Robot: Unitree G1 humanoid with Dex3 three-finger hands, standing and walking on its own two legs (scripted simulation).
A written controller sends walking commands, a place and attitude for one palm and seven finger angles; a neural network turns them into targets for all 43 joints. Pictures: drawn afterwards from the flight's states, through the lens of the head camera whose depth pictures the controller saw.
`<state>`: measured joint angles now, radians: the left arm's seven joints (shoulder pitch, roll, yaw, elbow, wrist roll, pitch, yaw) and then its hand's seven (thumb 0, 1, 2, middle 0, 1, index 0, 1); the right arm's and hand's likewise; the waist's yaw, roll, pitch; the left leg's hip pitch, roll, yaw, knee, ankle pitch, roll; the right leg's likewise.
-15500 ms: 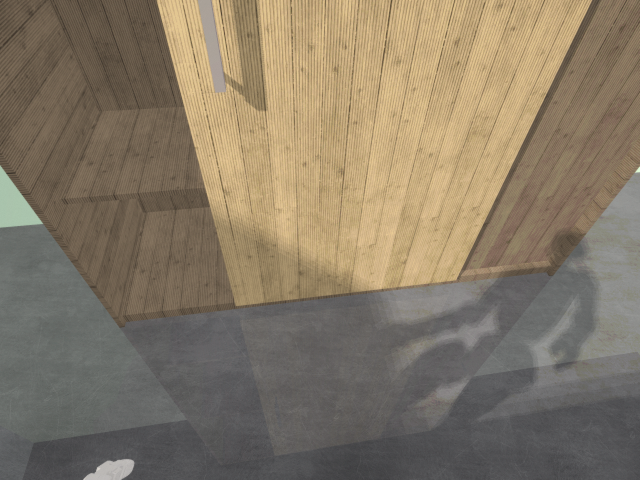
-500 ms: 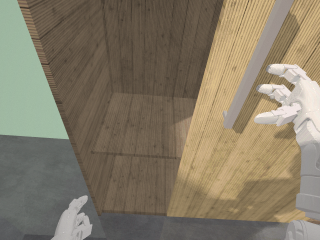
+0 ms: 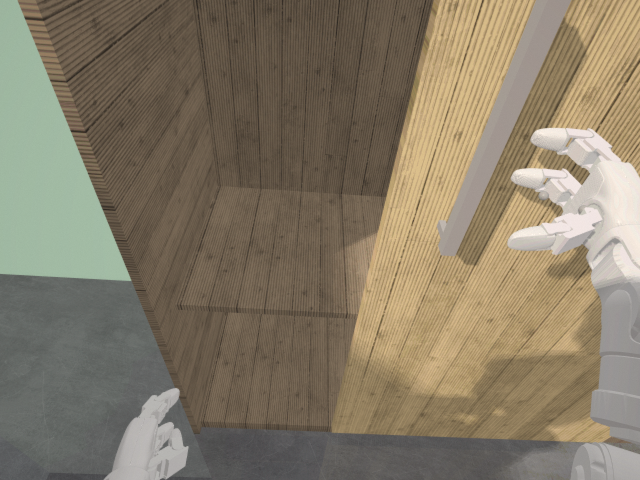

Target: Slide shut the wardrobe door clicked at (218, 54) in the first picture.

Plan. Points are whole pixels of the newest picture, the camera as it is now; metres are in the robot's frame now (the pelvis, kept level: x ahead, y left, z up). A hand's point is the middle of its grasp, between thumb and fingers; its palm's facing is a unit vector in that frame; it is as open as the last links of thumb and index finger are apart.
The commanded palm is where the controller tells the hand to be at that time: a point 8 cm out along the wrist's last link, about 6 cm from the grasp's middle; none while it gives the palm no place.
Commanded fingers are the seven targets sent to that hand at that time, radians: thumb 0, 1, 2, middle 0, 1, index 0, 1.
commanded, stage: move the hooked fingers beside the handle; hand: right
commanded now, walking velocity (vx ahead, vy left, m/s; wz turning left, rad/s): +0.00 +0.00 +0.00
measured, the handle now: (485, 138) +0.43 -0.16 +0.27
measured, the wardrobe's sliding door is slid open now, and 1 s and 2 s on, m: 0.39 0.39 0.39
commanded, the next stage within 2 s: feel for the door with the fingertips in 0.46 s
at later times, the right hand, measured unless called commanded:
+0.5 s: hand (526, 187) +0.38 -0.20 +0.24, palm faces +0.05 +1.00 -0.03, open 14.0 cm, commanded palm +0.35 -0.26 +0.24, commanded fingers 0.00 0.50 -0.30 0.30 1.20 0.30 1.20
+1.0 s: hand (491, 187) +0.38 -0.16 +0.24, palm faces +0.01 +1.00 -0.02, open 14.0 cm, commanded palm +0.36 -0.22 +0.24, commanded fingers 0.00 0.50 -0.30 0.30 1.20 0.30 1.20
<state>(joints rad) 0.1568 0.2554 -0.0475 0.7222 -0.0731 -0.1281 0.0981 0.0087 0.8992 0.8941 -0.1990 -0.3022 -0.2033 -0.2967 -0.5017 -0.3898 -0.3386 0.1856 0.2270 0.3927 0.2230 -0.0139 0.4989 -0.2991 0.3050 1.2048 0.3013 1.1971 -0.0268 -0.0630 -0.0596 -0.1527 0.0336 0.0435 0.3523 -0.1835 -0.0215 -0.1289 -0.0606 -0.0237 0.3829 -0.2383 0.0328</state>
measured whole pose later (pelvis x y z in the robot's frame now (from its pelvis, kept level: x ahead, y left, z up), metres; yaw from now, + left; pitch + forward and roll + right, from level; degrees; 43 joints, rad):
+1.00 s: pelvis +0.01 +0.00 +0.00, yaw +0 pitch -1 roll +1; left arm 0.11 0.24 -0.05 0.73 -0.06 -0.11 0.09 0.01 0.90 0.89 -0.20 -0.30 -0.20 -0.30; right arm -0.54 -0.28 -0.23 0.15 0.21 0.44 0.13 -0.01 0.50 -0.30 0.31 1.21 0.30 1.20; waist -0.03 -0.06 -0.06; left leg -0.15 0.03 0.05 0.35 -0.19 -0.02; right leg -0.12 -0.06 -0.02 0.38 -0.24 0.03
